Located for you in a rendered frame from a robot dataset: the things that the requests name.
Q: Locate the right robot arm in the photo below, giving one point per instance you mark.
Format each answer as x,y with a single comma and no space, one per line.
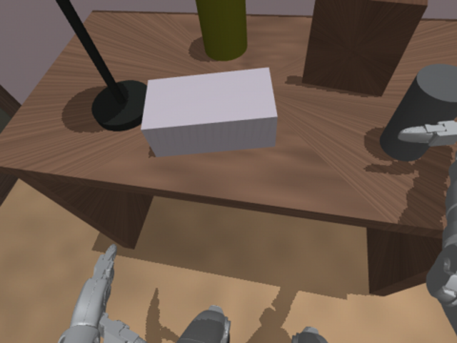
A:
441,280

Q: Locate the desk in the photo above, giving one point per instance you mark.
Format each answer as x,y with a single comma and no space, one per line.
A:
327,164

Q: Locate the bed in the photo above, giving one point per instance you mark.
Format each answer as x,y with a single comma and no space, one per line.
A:
8,107

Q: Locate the desk lamp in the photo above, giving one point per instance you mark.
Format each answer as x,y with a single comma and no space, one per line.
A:
120,106

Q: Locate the left robot arm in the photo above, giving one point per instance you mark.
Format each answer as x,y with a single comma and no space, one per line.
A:
80,334

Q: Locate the left robot hand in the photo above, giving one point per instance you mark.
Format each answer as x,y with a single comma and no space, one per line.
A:
90,308

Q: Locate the right robot hand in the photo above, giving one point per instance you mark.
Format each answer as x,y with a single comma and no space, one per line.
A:
443,133

